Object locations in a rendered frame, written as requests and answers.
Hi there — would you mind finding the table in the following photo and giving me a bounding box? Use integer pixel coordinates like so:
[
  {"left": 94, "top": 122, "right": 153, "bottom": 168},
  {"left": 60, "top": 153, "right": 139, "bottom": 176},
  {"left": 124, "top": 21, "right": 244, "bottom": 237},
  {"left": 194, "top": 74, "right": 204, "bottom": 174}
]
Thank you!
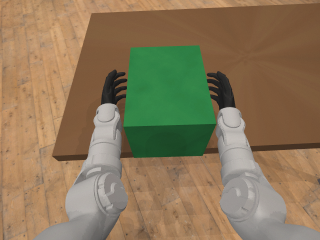
[{"left": 52, "top": 3, "right": 320, "bottom": 184}]

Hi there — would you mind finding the robot right forearm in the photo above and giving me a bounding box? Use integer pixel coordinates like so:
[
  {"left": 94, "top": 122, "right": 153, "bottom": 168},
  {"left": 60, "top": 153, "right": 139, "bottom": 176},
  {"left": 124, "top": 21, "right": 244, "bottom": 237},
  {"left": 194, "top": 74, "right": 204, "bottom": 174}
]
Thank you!
[{"left": 215, "top": 107, "right": 275, "bottom": 191}]

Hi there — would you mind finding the robot left forearm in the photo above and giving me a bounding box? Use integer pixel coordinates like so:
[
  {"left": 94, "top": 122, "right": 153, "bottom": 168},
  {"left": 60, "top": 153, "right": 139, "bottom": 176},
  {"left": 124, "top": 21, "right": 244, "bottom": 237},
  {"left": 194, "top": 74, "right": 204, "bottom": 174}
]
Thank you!
[{"left": 65, "top": 103, "right": 123, "bottom": 206}]

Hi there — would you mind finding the left robot upper arm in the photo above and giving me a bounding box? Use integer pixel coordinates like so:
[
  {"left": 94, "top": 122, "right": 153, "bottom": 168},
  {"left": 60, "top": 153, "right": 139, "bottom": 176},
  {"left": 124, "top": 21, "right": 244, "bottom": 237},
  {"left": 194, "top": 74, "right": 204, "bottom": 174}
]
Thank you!
[{"left": 33, "top": 172, "right": 128, "bottom": 240}]

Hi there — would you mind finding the right robot upper arm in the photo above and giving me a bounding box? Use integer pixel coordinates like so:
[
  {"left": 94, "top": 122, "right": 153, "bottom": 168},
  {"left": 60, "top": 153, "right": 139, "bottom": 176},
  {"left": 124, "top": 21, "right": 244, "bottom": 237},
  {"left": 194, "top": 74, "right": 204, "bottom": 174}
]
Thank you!
[{"left": 219, "top": 176, "right": 320, "bottom": 240}]

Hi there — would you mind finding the left robot hand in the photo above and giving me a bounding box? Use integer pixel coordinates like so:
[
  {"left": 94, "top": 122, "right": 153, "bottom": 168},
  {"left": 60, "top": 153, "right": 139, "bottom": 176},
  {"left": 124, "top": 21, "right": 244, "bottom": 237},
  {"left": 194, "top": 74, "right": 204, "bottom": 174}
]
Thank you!
[{"left": 101, "top": 69, "right": 127, "bottom": 105}]

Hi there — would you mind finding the carton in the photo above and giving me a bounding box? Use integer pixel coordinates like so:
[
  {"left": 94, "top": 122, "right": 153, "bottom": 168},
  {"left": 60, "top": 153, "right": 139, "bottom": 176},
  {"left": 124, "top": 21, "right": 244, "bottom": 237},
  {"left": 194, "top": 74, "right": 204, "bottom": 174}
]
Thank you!
[{"left": 123, "top": 45, "right": 217, "bottom": 158}]

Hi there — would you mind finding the right robot hand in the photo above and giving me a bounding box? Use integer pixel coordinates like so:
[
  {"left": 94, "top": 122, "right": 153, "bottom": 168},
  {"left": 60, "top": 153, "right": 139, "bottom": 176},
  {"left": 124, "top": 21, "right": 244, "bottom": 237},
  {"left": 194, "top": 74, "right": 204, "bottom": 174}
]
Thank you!
[{"left": 207, "top": 71, "right": 236, "bottom": 110}]

